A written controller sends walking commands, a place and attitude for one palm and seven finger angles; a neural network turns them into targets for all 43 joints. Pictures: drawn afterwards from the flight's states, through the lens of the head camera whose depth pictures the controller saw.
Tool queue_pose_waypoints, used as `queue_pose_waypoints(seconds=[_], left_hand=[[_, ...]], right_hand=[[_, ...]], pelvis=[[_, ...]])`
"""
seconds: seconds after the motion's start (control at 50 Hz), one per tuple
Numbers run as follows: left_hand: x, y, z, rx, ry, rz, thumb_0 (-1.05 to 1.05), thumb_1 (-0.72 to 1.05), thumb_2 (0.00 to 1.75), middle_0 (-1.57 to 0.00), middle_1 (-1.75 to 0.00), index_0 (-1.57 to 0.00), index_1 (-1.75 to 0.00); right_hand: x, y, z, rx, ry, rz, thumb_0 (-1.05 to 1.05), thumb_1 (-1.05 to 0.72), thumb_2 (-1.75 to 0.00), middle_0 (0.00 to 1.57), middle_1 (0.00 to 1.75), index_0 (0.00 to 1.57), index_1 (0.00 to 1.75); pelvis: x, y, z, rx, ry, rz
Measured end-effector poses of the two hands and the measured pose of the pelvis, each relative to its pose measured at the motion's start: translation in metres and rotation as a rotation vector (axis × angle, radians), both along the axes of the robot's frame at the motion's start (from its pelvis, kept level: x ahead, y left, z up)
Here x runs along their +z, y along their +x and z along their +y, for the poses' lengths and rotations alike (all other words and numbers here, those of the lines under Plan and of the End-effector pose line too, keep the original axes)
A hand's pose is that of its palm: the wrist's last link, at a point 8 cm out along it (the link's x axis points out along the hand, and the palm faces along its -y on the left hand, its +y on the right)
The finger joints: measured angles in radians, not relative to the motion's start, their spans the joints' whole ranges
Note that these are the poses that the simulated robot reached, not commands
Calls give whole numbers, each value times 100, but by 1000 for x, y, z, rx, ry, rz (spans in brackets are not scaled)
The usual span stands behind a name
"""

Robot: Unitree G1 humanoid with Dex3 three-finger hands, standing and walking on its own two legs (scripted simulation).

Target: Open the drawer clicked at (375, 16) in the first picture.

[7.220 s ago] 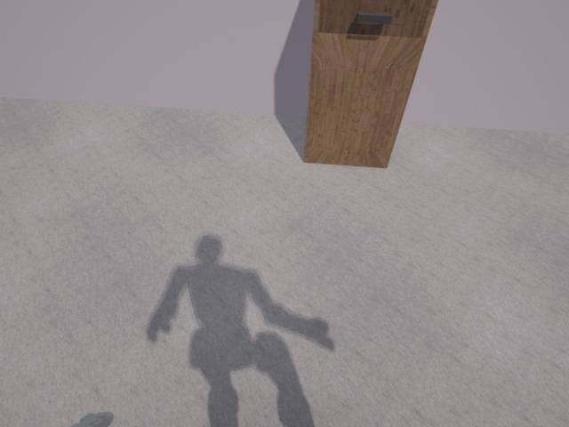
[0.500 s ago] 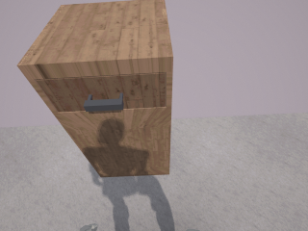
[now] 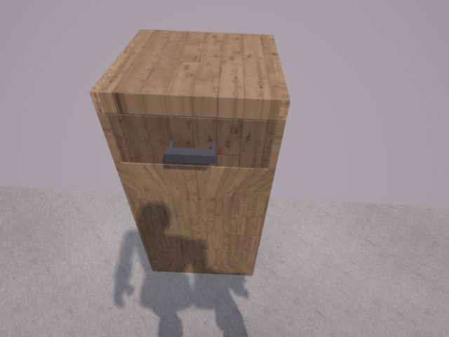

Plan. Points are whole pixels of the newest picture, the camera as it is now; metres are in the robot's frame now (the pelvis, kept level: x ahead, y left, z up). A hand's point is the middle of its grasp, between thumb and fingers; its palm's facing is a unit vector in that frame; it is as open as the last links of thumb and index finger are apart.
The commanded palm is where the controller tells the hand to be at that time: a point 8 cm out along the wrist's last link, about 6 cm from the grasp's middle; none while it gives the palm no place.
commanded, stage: come to a stop and stand still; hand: left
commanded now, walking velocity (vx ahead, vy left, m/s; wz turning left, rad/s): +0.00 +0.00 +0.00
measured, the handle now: (191, 150) +0.55 +0.13 +0.02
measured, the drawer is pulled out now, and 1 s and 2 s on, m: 0.00 0.00 0.00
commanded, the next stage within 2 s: look again from close up in 0.40 s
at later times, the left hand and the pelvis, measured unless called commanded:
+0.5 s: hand out of the picture +0.03 +0.19 -0.16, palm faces +0.02 -0.98 -0.21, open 7.4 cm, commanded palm none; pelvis +0.01 +0.01 +0.01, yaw -1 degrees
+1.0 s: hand out of the picture +0.04 +0.18 -0.16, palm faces +0.03 -0.98 -0.21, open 7.3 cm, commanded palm none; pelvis +0.03 +0.00 +0.02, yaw +0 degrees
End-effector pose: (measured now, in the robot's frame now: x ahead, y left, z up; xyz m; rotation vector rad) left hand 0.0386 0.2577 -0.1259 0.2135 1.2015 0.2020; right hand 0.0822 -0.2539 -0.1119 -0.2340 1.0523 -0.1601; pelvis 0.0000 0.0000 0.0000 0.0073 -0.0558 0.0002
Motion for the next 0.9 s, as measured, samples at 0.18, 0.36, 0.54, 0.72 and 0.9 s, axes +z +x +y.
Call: queue_pose_waypoints(seconds=[0.18,0.36,0.54,0.72,0.9], left_hand=[[-1,-39,0,19,-20,73,1,90,90,-20,-30,-20,-30],[0,-41,-12,21,-42,126,1,90,90,-20,-30,-20,-30],[0,-9,-26,-3,-62,91,1,91,90,-20,-30,-20,-30],[2,8,-27,-6,-53,74,1,92,90,-20,-30,-20,-30],[3,4,-30,10,-55,96,1,92,90,-20,-30,-20,-30]], right_hand=[[-16,-29,29,-9,74,78,1,-91,-90,20,30,20,30],[-21,-72,33,-70,91,224,1,-91,-90,21,30,20,30],[-20,-92,32,-109,92,306,1,-91,-90,20,30,20,30],[-20,-84,36,-113,108,313,1,-91,-90,20,30,20,30],[-21,-69,38,-100,119,301,1,-91,-90,20,30,20,30]], pelvis=[[1,-1,10,-10,0,-12],[8,4,10,-11,2,10],[12,12,6,-12,3,11],[14,18,3,-10,-1,11],[16,23,1,-8,-3,8]])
